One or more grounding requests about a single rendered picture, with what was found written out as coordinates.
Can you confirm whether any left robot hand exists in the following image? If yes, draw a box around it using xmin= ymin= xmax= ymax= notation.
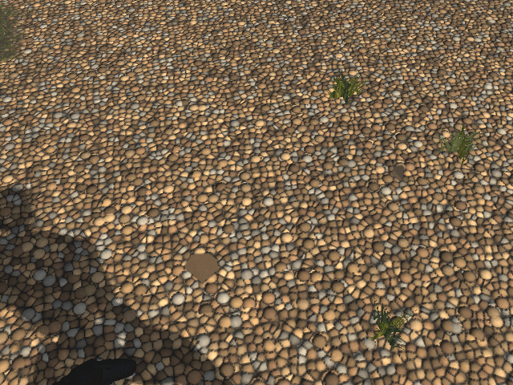
xmin=52 ymin=359 xmax=137 ymax=385

